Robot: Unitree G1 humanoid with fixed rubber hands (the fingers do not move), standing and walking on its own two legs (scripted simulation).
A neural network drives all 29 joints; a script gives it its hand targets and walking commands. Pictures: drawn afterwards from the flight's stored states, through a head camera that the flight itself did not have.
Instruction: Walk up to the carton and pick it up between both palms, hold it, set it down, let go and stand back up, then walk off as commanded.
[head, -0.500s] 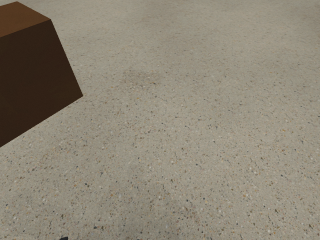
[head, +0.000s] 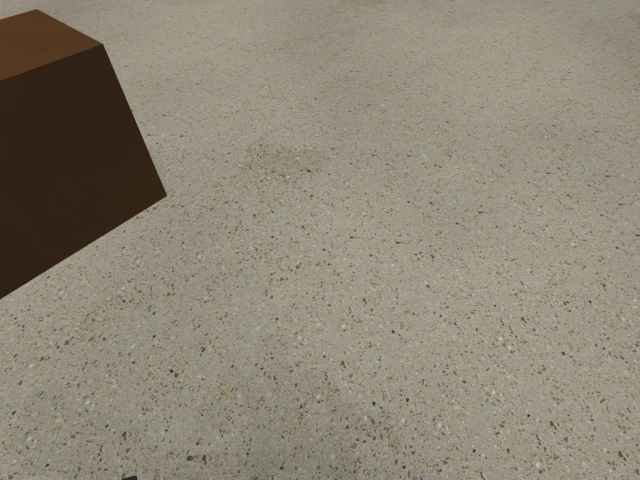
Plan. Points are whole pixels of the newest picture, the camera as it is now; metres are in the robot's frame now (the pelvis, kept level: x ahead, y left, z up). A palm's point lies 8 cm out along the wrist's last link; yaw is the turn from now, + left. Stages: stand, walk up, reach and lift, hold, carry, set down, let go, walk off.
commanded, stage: stand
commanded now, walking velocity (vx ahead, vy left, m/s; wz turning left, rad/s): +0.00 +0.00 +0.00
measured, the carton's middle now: out of the picture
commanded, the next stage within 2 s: none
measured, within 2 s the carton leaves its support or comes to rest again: neither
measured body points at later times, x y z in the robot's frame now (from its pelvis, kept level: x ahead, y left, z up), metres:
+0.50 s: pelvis -0.01 -0.01 +0.00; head +0.01 -0.02 +0.45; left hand +0.08 +0.28 -0.13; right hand +0.06 -0.30 -0.15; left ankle -0.03 +0.15 -0.75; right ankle -0.01 -0.11 -0.75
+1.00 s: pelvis -0.01 -0.01 +0.00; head +0.01 -0.02 +0.45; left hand +0.09 +0.29 -0.13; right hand +0.06 -0.30 -0.14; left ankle -0.03 +0.15 -0.75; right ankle -0.01 -0.11 -0.75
